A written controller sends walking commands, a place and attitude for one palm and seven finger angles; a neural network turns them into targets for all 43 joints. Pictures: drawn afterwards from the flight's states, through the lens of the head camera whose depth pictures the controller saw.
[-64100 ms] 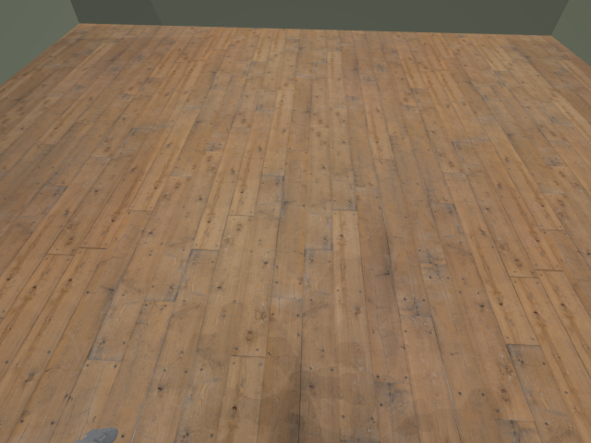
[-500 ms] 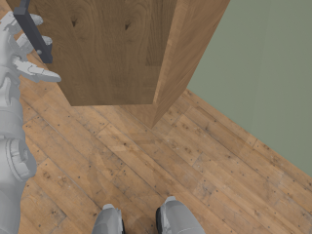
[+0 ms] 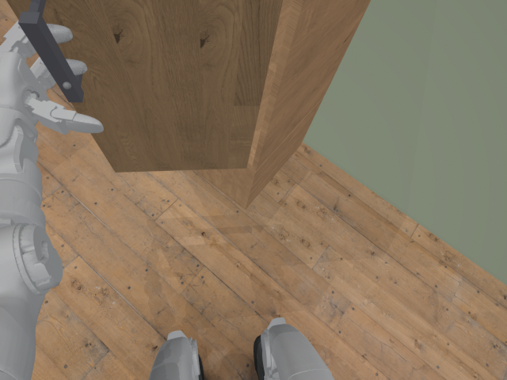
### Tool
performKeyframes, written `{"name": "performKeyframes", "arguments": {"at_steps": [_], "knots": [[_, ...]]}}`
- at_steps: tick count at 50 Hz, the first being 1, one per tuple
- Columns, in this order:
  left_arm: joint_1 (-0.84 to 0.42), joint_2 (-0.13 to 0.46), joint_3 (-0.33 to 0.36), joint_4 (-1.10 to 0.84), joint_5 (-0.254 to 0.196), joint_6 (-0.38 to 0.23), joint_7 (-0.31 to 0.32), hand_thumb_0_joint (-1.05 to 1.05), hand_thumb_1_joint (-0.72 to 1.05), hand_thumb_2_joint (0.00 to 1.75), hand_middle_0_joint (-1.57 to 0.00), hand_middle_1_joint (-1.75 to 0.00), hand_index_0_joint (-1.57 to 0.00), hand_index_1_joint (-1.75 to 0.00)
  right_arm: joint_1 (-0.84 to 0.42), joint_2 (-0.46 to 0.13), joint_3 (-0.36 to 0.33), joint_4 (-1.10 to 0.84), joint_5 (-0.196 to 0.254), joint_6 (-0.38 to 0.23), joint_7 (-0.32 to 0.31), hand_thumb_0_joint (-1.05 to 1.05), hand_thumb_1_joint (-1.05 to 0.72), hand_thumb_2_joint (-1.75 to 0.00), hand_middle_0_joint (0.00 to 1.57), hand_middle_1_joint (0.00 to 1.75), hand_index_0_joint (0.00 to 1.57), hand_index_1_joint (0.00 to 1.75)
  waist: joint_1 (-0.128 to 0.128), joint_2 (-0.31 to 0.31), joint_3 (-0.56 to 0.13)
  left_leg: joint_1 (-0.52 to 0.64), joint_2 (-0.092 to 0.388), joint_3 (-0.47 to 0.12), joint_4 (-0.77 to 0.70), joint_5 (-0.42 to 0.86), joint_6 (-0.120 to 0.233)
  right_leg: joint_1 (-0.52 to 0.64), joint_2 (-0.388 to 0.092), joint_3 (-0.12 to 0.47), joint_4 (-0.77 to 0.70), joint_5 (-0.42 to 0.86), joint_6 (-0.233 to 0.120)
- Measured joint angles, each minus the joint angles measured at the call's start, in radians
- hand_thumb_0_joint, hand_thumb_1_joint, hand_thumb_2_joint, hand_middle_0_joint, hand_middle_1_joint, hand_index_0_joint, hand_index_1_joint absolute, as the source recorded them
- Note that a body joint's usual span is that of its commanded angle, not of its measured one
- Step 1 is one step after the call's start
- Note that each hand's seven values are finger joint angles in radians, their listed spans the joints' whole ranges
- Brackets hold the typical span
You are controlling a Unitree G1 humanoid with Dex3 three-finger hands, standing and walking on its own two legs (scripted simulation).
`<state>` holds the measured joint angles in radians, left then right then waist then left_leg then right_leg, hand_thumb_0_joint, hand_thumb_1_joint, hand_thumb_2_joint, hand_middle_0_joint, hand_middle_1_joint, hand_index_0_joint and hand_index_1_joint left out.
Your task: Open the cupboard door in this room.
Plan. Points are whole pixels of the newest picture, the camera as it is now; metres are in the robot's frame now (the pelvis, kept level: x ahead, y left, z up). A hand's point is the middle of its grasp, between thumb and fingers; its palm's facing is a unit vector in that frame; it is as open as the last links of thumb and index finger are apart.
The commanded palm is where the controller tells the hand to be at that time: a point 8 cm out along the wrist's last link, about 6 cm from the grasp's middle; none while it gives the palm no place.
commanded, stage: slide the fingers in behind the handle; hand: left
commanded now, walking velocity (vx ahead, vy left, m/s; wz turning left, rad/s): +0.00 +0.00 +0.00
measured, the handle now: (58, 52) +0.59 +0.23 +0.08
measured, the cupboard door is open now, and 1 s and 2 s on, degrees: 43 43 89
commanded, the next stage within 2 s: close the thumb around the handle in 0.04 s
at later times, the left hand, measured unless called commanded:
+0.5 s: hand (69, 82) +0.54 +0.21 +0.07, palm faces -0.02 -1.00 +0.00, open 10.3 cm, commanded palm +0.53 +0.24 +0.08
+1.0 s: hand (75, 82) +0.54 +0.20 +0.08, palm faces -0.02 -1.00 -0.01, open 5.4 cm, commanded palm +0.52 +0.24 +0.08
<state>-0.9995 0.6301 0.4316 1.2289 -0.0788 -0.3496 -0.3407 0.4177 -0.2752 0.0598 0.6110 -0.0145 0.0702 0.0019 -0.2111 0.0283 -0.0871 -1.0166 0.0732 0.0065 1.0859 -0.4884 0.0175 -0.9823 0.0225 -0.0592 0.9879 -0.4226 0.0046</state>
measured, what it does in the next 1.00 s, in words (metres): stands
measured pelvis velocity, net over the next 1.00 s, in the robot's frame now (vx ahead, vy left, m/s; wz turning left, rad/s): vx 0.01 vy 0.00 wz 0.00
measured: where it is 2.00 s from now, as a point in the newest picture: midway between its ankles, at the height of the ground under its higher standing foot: outside the picture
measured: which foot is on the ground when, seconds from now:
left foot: down 0.00-1.00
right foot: down 0.00-1.00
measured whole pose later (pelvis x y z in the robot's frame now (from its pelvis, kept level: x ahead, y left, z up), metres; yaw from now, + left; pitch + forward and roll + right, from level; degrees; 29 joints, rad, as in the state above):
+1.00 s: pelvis +0.01 +0.00 +0.00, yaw +0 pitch +24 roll -4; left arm -1.00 0.61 0.43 1.23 -0.07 -0.36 -0.31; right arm 0.40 -0.27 0.06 0.60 -0.02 0.07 0.01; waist -0.22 0.03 -0.09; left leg -1.01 0.07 0.00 1.09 -0.50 0.02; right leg -0.98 0.02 -0.06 0.99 -0.43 0.01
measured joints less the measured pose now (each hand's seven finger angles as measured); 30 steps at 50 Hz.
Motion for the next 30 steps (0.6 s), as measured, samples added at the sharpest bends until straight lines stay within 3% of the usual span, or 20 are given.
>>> {"name": "performKeyframes", "arguments": {"at_steps": [14,20,30], "knots": [[-0.036,0.018,-0.003,0.028,0.012,-0.004,0.004,-0.01,-0.42,0.33,-0.31,-1.21,-0.3,-1.21,-0.014,-0.005,0.003,-0.002,-0.004,-0.012,-0.005,0.0,-0.91,-0.9,0.2,0.3,0.21,0.3,-0.011,-0.005,0.004,-0.028,-0.002,-0.006,0.021,-0.005,0.003,-0.023,-0.002,-0.005,0.015,-0.004,0.003],[-0.044,0.012,-0.016,0.013,0.012,0.002,0.01,-0.01,-0.2,0.43,-0.32,-1.23,-0.32,-1.23,-0.009,-0.002,0.001,0.006,-0.008,-0.01,-0.002,0.0,-0.91,-0.9,0.2,0.3,0.2,0.3,-0.009,-0.001,0.003,-0.038,-0.005,-0.008,0.024,-0.007,0.004,-0.031,-0.004,-0.006,0.015,-0.006,0.005],[-0.016,-0.005,-0.013,-0.008,0.012,0.006,0.025,0.0,0.32,0.65,-0.36,-1.29,-0.36,-1.3,0.006,0.009,0.0,0.009,-0.011,-0.001,0.007,0.0,-0.91,-0.9,0.2,0.3,0.21,0.3,-0.005,0.004,-0.005,-0.02,-0.004,-0.005,0.01,-0.011,0.004,-0.014,-0.002,-0.003,0.001,-0.008,0.006]]}}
